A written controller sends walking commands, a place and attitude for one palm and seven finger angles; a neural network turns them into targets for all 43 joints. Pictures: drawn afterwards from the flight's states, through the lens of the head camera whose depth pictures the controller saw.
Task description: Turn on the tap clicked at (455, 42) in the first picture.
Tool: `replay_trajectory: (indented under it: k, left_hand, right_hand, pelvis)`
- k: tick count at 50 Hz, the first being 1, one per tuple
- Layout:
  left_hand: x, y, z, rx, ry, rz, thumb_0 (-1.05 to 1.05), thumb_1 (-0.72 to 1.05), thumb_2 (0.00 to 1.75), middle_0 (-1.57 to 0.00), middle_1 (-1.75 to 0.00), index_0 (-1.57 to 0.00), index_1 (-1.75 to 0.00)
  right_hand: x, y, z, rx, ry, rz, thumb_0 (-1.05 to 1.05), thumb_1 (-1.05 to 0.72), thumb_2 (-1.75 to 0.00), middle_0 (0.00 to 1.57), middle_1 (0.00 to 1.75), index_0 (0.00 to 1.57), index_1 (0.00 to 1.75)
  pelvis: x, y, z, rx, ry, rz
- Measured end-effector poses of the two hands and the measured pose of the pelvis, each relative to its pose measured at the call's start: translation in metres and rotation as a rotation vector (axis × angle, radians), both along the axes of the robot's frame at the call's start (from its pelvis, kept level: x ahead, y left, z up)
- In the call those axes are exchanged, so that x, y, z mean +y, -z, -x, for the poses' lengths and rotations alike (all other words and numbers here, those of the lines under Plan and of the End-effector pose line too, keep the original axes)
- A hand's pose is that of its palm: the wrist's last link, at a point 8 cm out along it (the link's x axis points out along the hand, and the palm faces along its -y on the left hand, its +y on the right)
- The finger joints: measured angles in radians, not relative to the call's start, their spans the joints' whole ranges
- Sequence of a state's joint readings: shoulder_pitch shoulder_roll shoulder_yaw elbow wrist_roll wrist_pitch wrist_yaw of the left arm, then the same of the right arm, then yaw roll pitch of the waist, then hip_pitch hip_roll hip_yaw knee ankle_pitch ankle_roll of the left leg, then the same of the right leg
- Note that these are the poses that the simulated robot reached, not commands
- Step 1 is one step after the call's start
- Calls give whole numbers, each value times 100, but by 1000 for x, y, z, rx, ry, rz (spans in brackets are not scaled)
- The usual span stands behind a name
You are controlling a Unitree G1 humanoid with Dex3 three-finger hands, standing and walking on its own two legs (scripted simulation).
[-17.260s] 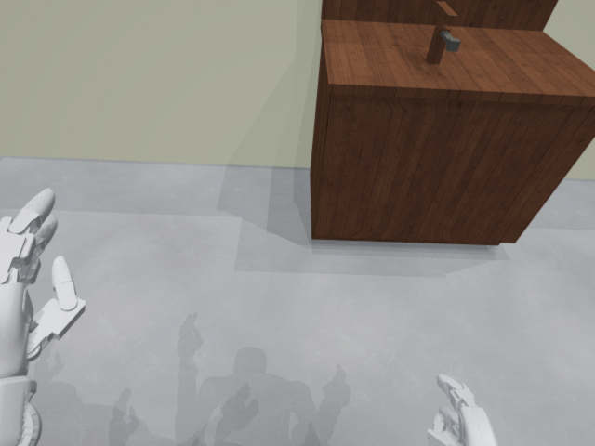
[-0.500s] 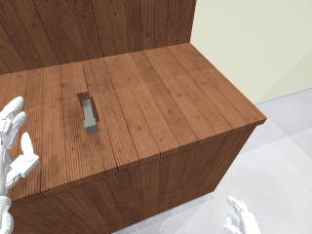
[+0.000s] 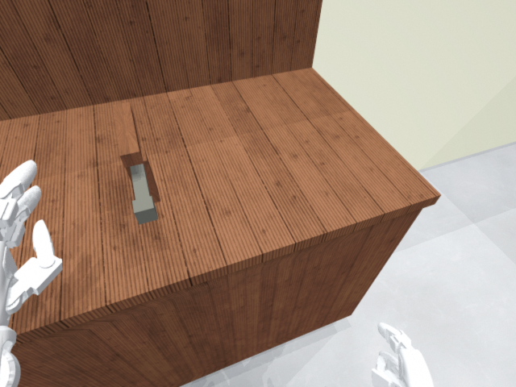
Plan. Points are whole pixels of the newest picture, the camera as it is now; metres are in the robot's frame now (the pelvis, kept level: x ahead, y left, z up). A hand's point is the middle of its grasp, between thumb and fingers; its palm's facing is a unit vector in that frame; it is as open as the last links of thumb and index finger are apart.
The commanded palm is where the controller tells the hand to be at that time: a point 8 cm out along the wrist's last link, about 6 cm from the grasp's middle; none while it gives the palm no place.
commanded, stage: shuffle to correct the standing spot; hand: left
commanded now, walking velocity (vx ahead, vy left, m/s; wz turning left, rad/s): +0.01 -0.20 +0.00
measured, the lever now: (145, 210) +0.34 +0.19 +0.11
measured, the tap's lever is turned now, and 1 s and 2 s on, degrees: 0 0 0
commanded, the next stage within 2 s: come to a stop and stand still in 1.14 s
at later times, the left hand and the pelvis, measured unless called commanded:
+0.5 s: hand (41, 266) +0.21 +0.25 +0.17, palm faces +0.36 -0.85 -0.38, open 7.4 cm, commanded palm +0.15 +0.29 +0.18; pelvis -0.01 +0.01 +0.00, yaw +0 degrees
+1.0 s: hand (52, 263) +0.21 +0.25 +0.16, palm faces +0.35 -0.86 -0.37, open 7.4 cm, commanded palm +0.16 +0.29 +0.18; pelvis +0.00 +0.01 +0.00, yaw +0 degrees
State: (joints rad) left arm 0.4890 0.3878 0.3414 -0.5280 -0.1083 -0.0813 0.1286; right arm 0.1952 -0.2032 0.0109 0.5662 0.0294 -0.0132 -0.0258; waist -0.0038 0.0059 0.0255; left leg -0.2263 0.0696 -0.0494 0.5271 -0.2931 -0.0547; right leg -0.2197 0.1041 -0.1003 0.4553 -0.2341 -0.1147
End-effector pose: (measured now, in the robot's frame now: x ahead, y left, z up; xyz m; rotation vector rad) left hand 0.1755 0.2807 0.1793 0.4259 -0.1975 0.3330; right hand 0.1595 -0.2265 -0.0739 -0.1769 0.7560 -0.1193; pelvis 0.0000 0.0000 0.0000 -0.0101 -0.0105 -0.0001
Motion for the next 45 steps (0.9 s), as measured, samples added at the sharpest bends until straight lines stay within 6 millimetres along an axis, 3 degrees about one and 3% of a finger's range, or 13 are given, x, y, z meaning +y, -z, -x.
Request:
replay_trajectory:
  k: [24, 45]
  left_hand:
    - [10, -6, 7, -13, -1, -15, 1, 90, 89, -21, -30, -21, -31]
    - [4, -1, 3, -4, -3, 6, 1, 90, 89, -21, -30, -21, -31]
  right_hand:
    - [17, -4, 1, -20, -18, -15, 1, -90, -90, 20, 30, 20, 30]
    - [4, -1, 4, -5, 4, 0, 1, -90, -90, 20, 30, 20, 30]
  pelvis:
    - [9, -2, 5, -4, 0, 2]
    - [5, -1, 3, 3, -1, 3]
